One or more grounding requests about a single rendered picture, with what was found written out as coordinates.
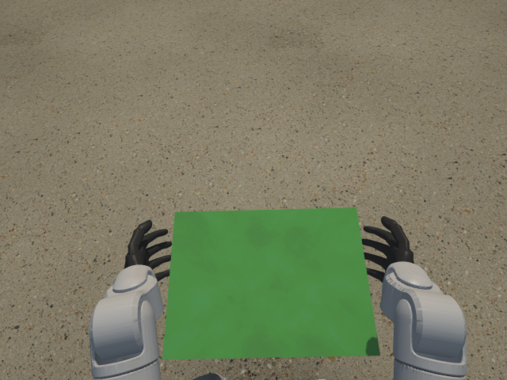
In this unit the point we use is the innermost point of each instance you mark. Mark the right robot forearm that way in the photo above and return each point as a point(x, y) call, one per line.
point(429, 327)

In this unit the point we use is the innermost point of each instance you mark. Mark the robot right hand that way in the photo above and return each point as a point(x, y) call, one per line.
point(398, 248)

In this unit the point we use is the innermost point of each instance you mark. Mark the left robot forearm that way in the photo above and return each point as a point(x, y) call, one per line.
point(123, 334)

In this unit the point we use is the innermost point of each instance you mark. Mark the carton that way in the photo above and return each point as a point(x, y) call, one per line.
point(268, 284)

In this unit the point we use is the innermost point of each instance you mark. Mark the robot left hand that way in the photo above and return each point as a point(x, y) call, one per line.
point(138, 254)

